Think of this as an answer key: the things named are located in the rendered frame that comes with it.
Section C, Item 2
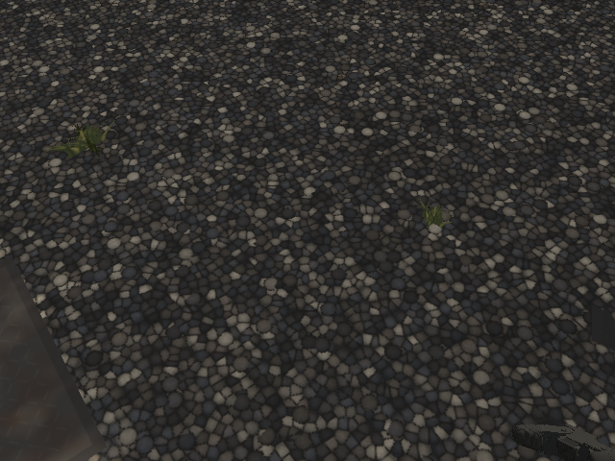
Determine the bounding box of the right robot hand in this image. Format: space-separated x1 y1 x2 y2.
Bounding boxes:
512 425 615 461

